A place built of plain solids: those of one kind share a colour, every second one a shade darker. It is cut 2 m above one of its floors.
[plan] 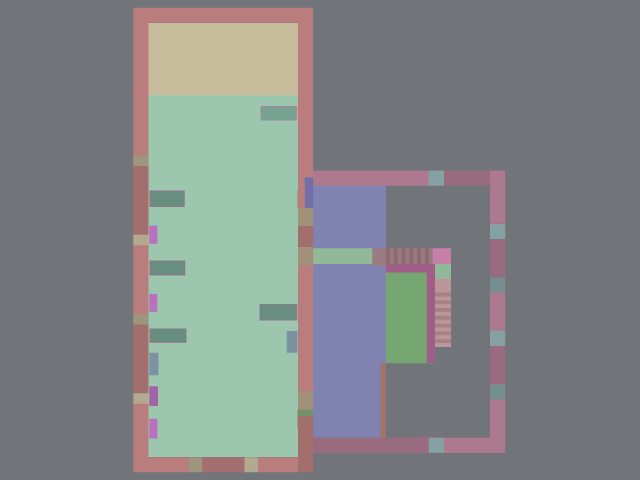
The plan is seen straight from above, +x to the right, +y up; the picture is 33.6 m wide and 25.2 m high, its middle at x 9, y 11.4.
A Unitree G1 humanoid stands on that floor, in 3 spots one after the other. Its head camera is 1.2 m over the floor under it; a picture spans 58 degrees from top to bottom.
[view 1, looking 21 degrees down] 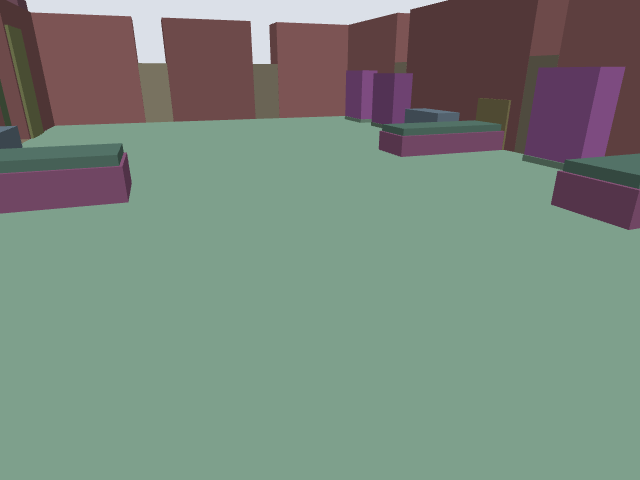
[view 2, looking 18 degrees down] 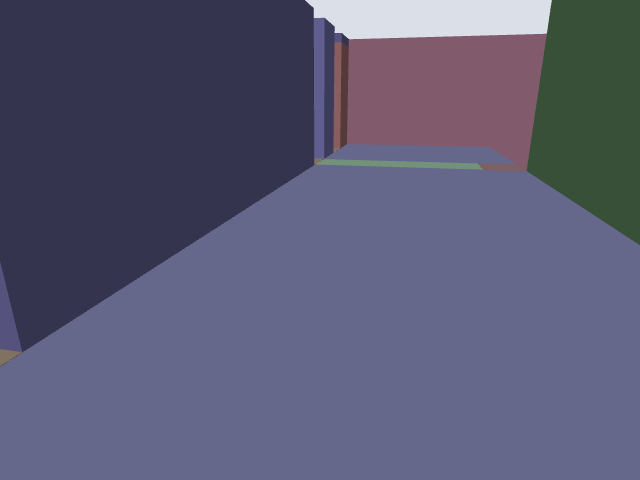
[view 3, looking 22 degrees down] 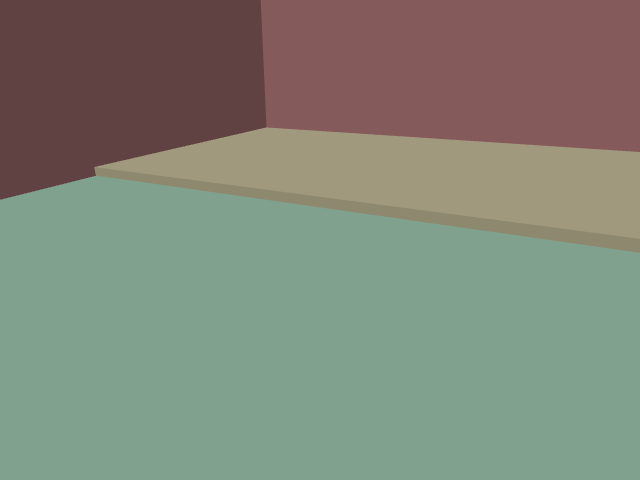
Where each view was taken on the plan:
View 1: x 5.45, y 12.61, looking -110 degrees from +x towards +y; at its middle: floor_dorter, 3.35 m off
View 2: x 10.49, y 1.92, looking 102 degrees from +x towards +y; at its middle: floor_gallery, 3.88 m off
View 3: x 4.48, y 15.60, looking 115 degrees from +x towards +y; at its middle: floor_dorter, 3.20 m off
